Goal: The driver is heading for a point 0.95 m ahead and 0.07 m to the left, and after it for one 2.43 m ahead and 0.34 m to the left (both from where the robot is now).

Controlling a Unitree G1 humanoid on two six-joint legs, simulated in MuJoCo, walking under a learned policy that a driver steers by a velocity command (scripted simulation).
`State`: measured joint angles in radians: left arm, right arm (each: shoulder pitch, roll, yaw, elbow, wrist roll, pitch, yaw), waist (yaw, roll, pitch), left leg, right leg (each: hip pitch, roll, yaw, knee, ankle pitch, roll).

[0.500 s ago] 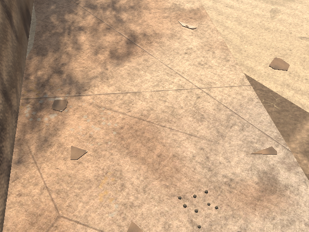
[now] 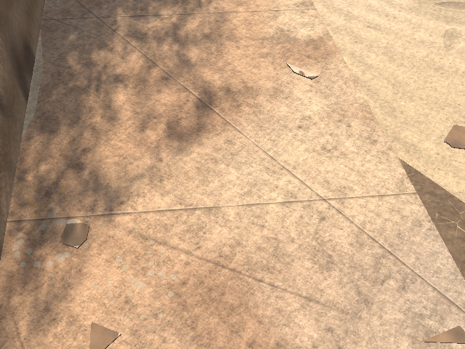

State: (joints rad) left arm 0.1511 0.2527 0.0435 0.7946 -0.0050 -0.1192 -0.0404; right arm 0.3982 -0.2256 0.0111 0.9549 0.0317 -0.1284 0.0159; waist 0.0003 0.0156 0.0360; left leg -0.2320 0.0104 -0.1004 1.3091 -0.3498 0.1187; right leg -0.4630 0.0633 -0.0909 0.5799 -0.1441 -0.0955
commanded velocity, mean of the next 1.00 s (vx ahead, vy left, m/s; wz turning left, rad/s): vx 0.93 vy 0.00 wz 0.00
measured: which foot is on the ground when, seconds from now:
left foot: up 0.00-0.36, down 0.38-0.92, up 0.94-1.00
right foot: down 0.00-0.40, up 0.42-0.88, down 0.90-1.00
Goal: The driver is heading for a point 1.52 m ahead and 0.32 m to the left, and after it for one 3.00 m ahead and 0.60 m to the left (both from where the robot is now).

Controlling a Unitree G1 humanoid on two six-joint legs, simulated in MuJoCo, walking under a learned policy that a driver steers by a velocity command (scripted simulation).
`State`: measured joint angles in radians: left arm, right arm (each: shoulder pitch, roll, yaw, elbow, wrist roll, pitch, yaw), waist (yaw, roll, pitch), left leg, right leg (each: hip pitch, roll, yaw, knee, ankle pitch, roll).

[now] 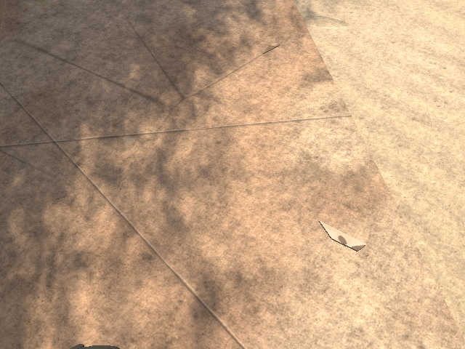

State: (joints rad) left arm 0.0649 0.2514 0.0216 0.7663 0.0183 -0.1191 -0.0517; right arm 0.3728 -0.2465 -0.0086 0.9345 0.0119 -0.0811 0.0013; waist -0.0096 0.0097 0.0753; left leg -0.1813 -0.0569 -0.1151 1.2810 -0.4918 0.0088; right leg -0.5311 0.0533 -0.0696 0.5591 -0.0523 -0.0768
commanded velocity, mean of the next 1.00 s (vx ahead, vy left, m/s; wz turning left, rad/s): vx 0.11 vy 0.00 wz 0.00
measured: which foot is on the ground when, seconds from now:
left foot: up 0.00-0.32, down 0.34-1.00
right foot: down 0.00-1.00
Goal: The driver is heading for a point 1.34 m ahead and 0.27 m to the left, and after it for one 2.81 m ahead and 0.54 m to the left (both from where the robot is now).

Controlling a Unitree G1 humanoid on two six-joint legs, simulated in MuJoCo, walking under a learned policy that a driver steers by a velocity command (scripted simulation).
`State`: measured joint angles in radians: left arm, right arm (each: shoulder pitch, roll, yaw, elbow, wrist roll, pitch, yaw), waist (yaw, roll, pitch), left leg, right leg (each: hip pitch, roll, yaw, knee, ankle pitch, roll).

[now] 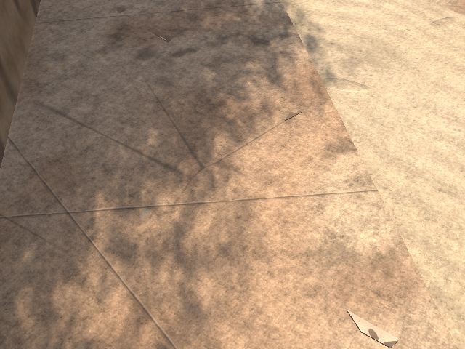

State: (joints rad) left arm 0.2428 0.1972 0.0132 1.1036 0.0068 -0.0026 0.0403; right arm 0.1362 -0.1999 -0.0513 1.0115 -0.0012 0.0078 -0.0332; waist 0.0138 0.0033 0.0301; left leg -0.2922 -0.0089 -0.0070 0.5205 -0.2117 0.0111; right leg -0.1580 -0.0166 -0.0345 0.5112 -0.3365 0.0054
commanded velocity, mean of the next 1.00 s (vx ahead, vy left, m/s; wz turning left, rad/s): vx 0.00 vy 0.00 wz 0.00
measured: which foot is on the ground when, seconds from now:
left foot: down 0.00-1.00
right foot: down 0.00-1.00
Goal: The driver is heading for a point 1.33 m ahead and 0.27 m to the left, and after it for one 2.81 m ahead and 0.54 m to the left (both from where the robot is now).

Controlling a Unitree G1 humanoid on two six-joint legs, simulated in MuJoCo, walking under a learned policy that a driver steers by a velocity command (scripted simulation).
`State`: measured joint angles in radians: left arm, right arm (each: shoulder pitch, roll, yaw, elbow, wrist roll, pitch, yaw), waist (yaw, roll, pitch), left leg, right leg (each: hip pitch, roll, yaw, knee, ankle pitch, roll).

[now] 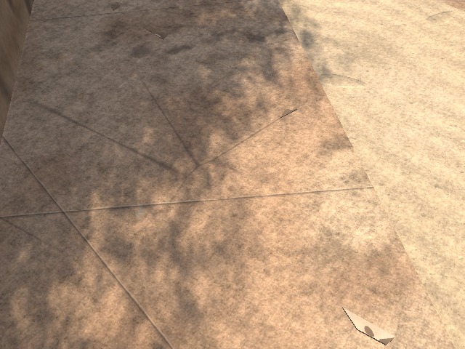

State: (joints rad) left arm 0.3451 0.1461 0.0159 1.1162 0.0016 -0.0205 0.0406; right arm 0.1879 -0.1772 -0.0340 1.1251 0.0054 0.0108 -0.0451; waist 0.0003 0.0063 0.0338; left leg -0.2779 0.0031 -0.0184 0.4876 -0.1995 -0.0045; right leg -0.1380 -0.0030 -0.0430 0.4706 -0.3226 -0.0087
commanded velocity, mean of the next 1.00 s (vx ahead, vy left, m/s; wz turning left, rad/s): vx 0.67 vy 0.00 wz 0.00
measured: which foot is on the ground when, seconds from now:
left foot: down 0.00-0.16, up 0.18-0.42, down 0.44-0.94, up 0.96-1.00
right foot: down 0.00-0.44, up 0.46-0.90, down 0.92-1.00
